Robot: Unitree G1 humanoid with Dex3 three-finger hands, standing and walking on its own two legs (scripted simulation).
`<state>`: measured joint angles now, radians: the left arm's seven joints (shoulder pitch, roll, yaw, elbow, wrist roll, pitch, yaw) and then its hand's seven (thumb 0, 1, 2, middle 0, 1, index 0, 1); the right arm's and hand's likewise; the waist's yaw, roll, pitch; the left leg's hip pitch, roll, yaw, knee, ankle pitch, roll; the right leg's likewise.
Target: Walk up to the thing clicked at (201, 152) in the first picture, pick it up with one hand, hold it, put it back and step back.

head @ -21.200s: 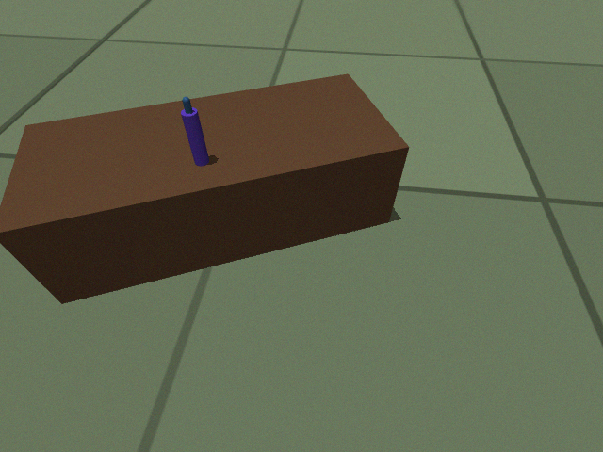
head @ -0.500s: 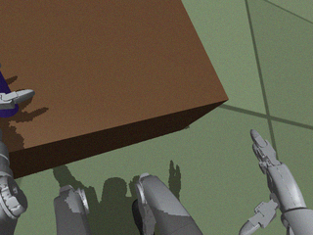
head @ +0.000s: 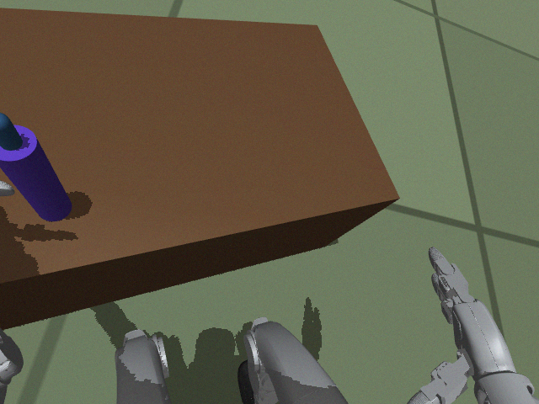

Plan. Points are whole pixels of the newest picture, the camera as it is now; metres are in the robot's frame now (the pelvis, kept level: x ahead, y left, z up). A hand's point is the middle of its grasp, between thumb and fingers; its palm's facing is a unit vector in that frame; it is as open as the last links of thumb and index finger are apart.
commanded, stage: rise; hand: left
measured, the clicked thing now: (31, 172) +0.49 +0.24 -0.07
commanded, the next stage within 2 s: home in 0.08 s
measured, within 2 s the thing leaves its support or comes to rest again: neither
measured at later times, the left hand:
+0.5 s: hand out of the picture +0.41 +0.39 +0.09, palm faces +0.44 -0.80 -0.41, open 16.6 cm
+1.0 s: hand (37, 384) +0.22 +0.20 +0.05, palm faces +0.20 -0.95 -0.24, open 17.1 cm
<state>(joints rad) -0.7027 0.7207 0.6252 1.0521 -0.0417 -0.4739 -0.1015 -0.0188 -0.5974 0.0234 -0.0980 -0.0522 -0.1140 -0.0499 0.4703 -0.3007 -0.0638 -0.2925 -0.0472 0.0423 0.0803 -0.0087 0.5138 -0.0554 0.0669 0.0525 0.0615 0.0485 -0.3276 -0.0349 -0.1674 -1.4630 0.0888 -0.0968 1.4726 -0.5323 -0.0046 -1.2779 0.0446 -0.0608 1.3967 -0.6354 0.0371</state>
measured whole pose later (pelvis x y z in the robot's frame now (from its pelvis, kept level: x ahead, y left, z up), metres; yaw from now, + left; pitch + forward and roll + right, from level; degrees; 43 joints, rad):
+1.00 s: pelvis +0.04 -0.01 +0.11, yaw +4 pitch +10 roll -1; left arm 0.34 0.22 0.03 0.21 -0.04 0.03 0.10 -0.01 -0.47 0.10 -0.07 -0.06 -0.07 -0.07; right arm 0.42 -0.21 0.01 0.09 0.05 0.14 -0.06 0.01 -0.86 -0.88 0.20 0.29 0.20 0.29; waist -0.01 -0.01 -0.13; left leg -0.68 0.04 0.02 0.90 -0.40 -0.01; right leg -0.56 -0.02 0.02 0.90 -0.51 0.03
